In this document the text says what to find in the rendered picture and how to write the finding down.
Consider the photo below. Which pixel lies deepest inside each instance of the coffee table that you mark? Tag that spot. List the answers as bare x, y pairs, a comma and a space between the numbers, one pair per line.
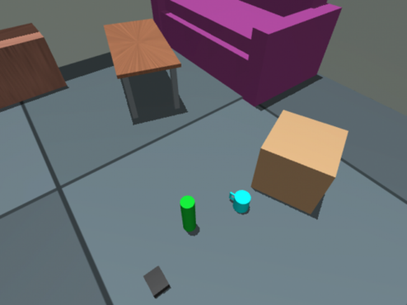
139, 47

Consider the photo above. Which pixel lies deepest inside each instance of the sofa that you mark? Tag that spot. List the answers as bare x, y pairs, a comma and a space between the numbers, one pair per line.
258, 48

